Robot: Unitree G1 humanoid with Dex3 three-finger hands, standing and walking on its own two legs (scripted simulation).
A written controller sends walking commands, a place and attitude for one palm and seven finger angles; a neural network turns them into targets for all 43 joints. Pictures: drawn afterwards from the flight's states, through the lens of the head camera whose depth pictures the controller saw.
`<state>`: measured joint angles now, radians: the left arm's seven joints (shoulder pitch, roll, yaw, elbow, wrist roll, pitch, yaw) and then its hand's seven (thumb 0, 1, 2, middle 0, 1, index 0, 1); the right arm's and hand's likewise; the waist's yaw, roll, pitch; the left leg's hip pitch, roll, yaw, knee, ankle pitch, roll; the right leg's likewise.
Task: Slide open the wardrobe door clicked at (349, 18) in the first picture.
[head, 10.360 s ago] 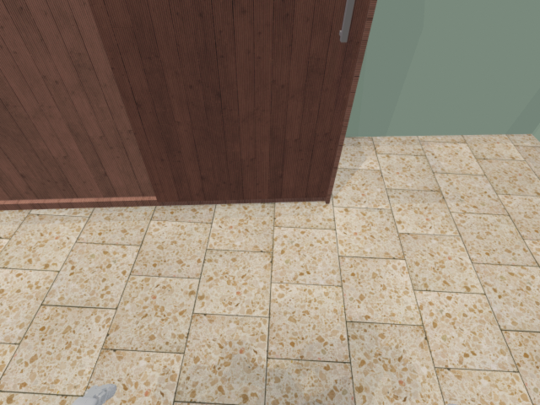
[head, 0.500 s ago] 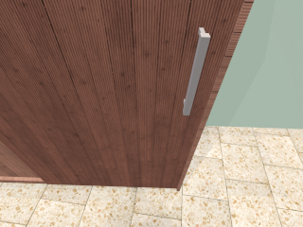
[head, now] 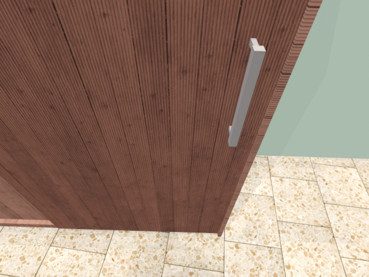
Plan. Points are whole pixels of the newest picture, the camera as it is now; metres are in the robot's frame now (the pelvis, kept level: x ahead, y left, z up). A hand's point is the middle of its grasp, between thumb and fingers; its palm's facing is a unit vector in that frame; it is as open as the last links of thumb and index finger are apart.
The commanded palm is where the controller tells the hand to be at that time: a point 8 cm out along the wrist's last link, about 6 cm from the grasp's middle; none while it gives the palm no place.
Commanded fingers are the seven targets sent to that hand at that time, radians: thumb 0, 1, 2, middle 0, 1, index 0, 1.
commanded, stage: come to a stop and stand still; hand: right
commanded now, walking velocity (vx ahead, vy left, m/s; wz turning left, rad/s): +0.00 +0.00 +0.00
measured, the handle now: (241, 99) +0.44 -0.09 +0.18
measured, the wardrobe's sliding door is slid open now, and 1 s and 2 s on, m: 0.00 0.00 0.00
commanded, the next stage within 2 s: look again from close up in 0.04 s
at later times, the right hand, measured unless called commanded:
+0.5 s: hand out of the picture -0.01 -0.15 -0.18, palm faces +0.01 +0.98 -0.17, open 7.3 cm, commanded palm none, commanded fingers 0.00 -0.90 -0.90 0.20 0.30 0.20 0.30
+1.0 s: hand out of the picture -0.01 -0.14 -0.17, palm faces +0.02 +0.98 -0.18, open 7.3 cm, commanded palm +0.09 -0.19 -0.07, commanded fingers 0.00 -0.88 -0.89 0.20 0.31 0.20 0.31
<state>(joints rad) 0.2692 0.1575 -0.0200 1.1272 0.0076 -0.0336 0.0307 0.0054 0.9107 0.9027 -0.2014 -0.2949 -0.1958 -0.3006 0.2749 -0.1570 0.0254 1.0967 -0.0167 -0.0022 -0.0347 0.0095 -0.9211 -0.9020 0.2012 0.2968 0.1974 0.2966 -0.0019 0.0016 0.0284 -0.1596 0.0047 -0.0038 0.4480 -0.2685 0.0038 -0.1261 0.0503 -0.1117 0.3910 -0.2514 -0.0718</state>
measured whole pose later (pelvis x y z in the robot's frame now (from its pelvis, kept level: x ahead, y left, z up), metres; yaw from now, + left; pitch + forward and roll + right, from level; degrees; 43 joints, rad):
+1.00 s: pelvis +0.00 +0.03 +0.00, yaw -1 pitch -1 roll -1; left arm 0.28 0.14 -0.02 1.15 0.01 -0.03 0.03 0.01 0.91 0.90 -0.20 -0.29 -0.20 -0.30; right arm 0.30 -0.14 0.02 1.11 -0.02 -0.01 -0.03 0.01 -0.92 -0.90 0.20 0.30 0.20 0.30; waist -0.01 0.01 0.03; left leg -0.15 -0.03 0.02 0.42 -0.26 0.04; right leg -0.13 0.02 -0.09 0.38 -0.24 -0.03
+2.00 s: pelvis -0.03 +0.02 -0.02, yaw -4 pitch +2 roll +1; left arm 0.32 0.30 -0.03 0.65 -0.07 -0.32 0.09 0.02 0.90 0.90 -0.21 -0.30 -0.20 -0.30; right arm 0.25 -0.35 -0.34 -0.02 0.36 -0.15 0.41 0.01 0.06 -0.49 0.27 0.92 0.27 0.92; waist -0.02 -0.05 -0.05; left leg -0.36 -0.02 0.08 0.67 -0.34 0.03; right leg -0.40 0.01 -0.03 0.71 -0.35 -0.05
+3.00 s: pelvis -0.02 +0.02 -0.01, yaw -5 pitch -3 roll +1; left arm 0.22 0.29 -0.08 0.60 -0.09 -0.23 0.09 0.02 0.90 0.90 -0.20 -0.30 -0.20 -0.30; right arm -0.16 -0.54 -0.50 0.13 0.34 0.22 0.51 -0.01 0.50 -0.30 0.31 1.20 0.30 1.20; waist -0.05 -0.06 -0.03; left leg -0.17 -0.02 0.09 0.49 -0.28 0.04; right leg -0.21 0.02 -0.02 0.53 -0.28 -0.04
